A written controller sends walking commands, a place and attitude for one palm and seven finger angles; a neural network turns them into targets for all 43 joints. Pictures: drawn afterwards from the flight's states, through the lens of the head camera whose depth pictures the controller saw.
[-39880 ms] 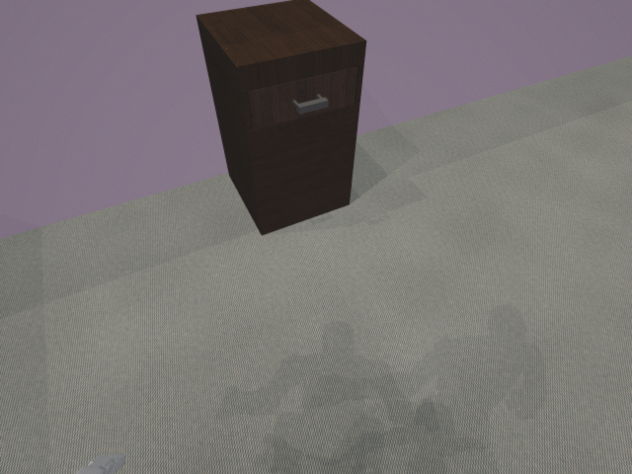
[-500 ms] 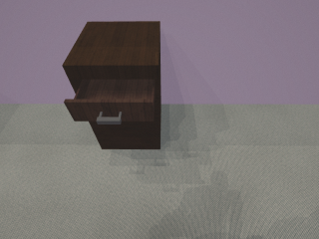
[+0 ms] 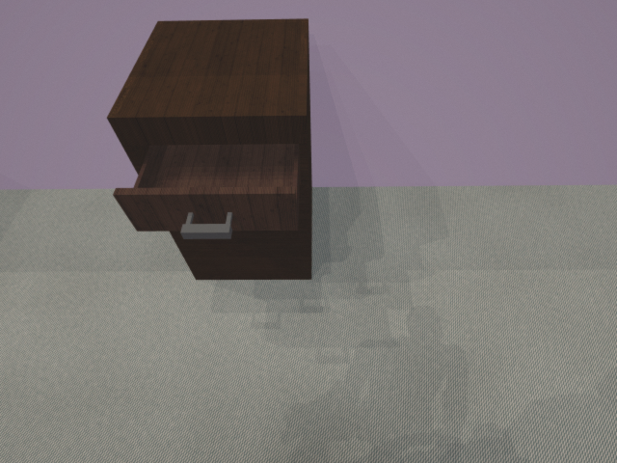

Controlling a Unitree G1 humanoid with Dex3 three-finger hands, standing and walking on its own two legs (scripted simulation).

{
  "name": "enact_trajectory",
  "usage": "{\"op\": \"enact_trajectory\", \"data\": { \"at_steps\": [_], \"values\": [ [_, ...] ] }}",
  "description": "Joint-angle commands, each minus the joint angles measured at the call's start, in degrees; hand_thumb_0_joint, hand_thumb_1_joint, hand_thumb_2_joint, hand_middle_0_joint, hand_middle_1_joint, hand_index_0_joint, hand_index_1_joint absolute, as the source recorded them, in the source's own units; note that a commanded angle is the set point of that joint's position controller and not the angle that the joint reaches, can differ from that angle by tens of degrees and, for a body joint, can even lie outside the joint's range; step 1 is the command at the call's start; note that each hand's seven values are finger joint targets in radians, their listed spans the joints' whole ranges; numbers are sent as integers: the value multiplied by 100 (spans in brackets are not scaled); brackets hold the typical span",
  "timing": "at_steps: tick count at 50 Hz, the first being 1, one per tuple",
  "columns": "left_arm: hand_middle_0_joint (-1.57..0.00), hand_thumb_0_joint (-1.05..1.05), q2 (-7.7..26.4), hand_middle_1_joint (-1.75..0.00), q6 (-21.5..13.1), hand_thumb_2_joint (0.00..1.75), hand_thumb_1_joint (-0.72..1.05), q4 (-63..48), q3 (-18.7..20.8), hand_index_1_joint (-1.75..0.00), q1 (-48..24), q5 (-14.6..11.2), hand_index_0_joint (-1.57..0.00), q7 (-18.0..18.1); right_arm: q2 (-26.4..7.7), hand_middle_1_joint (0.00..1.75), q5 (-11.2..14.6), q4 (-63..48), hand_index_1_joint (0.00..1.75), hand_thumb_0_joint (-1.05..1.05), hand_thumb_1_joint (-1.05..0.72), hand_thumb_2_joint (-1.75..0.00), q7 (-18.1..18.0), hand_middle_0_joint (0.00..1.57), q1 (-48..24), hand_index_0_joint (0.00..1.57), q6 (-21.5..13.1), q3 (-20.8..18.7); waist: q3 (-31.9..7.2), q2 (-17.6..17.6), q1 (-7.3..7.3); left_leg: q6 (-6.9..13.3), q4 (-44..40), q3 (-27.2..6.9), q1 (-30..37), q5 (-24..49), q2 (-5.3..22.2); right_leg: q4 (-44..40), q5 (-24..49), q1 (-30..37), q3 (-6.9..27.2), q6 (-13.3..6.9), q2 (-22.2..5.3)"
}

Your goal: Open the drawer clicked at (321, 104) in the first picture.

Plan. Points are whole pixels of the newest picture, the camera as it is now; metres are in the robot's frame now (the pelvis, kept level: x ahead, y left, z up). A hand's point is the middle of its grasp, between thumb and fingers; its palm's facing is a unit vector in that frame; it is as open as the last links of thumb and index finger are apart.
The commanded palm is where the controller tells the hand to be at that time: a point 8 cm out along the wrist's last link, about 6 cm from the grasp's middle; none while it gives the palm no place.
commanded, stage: come to a stop and stand still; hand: left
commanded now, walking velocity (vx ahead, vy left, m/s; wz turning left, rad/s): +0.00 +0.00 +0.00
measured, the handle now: (208, 223) +0.59 +0.26 -0.19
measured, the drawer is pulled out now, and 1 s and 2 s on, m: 0.15 0.15 0.15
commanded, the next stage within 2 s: look again from close up in 0.82 s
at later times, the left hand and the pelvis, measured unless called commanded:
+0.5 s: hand out of the picture -0.03 +0.22 -0.18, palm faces -0.02 -0.98 -0.20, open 7.4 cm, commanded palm none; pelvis -0.06 +0.04 +0.00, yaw -1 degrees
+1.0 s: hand out of the picture -0.10 +0.20 -0.18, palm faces +0.01 -0.99 -0.13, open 7.4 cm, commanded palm none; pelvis -0.05 +0.05 +0.00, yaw -1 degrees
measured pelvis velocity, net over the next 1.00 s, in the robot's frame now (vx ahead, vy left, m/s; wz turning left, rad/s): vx -0.05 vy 0.05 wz -0.01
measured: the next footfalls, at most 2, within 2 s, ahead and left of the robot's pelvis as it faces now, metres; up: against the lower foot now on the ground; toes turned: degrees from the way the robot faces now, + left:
none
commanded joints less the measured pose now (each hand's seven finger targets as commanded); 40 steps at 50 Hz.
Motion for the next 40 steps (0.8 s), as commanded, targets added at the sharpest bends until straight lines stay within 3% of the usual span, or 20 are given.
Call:
{"op": "enact_trajectory", "data": {
  "at_steps": [1,2,3,4,5,6,7,8,9,10,11,12,15,18,23,26,35,40],
  "values": [
    [-20,0,1070,-30,-349,90,90,-394,153,-30,960,112,-20,203,-773,30,35,-1107,30,0,-90,-90,184,20,-80,20,-156,-97,-1180,-809,209,33,1934,127,-1239,307,141,200,7656,1370,1145,178,-1401],
    [-20,0,958,-30,-335,90,90,-527,92,-30,960,90,-20,184,-409,30,7,-1097,30,0,-90,-90,203,20,-73,20,-173,-67,-1478,-1244,170,162,1708,-63,-1728,-792,115,517,8278,1660,1245,-104,-1660],
    [-20,0,755,-30,-311,90,90,-629,9,-30,919,107,-20,167,-377,30,-6,-1121,30,0,-90,-90,205,20,-134,20,-155,-38,-1428,-1009,120,152,1348,25,-1622,-788,-8,697,8090,1604,975,-316,-1501],
    [-20,0,847,-30,-293,90,90,-706,-42,-30,887,65,-20,130,-360,30,6,-1044,30,0,-90,-90,216,20,-52,20,-128,-15,-1438,-729,80,138,1021,112,-1098,-334,-94,747,7419,1202,906,-332,-1318],
    [-20,0,910,-30,-259,90,90,-762,-67,-30,660,6,-20,103,-396,30,6,-946,30,0,-90,-90,217,20,177,20,-90,-23,-1323,-618,-101,156,625,76,-490,321,-67,715,6180,618,809,-277,-1166],
    [-20,0,945,-30,-234,90,90,-829,-68,-30,483,-9,-20,74,-547,30,-10,-910,30,0,-90,-90,226,20,310,20,-82,-45,-1200,-386,-162,208,479,-39,-89,1028,123,704,5025,165,720,-175,-978],
    [-20,0,860,-30,-173,90,90,-885,-75,-30,457,-25,-20,62,-714,30,-26,-955,30,0,-90,-90,215,20,221,20,-77,-56,-927,-136,-90,323,485,-353,-9,1793,504,454,3435,-329,671,-45,-759],
    [-20,0,765,-30,-108,90,90,-912,-80,-30,529,4,-20,73,-822,30,-46,-1020,30,0,-90,-90,214,20,96,20,-64,-30,-493,-127,22,410,431,-566,-342,1762,739,82,2049,-575,622,10,-597],
    [-20,0,718,-30,-85,90,90,-922,-105,-30,553,49,-20,67,-861,30,-55,-1079,30,0,-90,-90,224,20,-46,20,-55,-12,19,-241,57,397,363,-615,-663,1193,698,-221,1260,-848,731,-12,-532],
    [-20,0,803,-30,-93,90,90,-918,-120,-30,452,52,-20,37,-880,30,-57,-1085,30,0,-90,-90,242,20,-108,20,-56,-5,248,-151,20,355,243,-672,-785,698,577,-343,681,-1044,835,-73,-550],
    [-20,0,895,-30,-111,90,90,-921,-115,-30,410,54,-20,12,-935,30,-70,-1058,30,0,-90,-90,255,20,-140,20,-72,-12,353,203,28,348,107,-706,-756,566,553,-400,414,-1182,895,-110,-547],
    [-20,0,954,-30,-111,90,90,-913,-124,-30,392,43,-20,-13,-959,30,-73,-1059,30,0,-90,-90,264,20,-107,20,-79,2,332,315,6,353,-58,-801,-786,207,551,-455,-50,-1193,892,-105,-494],
    [-20,0,919,-30,-89,90,90,-900,-156,-30,497,44,-20,-70,-1002,30,-101,-1064,30,0,-90,-90,281,20,-35,20,-75,20,182,42,20,333,-330,-911,-947,-699,513,-596,-769,-1179,894,-87,-470],
    [-20,0,858,-30,-82,90,90,-888,-169,-30,613,46,-20,-95,-1028,30,-106,-1025,30,0,-90,-90,284,20,101,20,-96,26,-102,-22,30,358,-515,-1022,-956,-906,580,-516,-708,-1051,779,-33,-434],
    [-20,0,755,-30,-70,90,90,-758,-182,-30,905,57,-20,-117,-1026,30,-94,-902,30,0,-90,-90,277,20,170,20,-113,46,-128,73,122,409,-852,-1230,-1332,-1331,672,-366,-502,-782,595,11,-378],
    [-20,0,711,-30,-94,90,90,-618,-196,-30,1035,51,-20,-120,-989,30,-76,-768,30,0,-90,-90,267,20,274,20,-142,52,-285,126,136,429,-907,-1280,-1225,-1135,697,-323,-197,-647,538,8,-401],
    [-20,0,542,-30,-150,90,90,-139,-276,-30,1322,34,-20,-97,-840,30,-14,-295,30,0,-90,-90,245,20,478,20,-175,91,-206,-56,127,398,-901,-1186,-1028,-768,667,-459,111,-622,598,26,-508],
    [-20,0,442,-30,-148,90,90,29,-299,-30,1417,38,-20,-80,-754,30,-5,-133,30,0,-90,-90,236,20,527,20,-170,104,-124,22,111,379,-945,-1157,-978,-752,658,-481,141,-668,572,46,-514]
  ]
}}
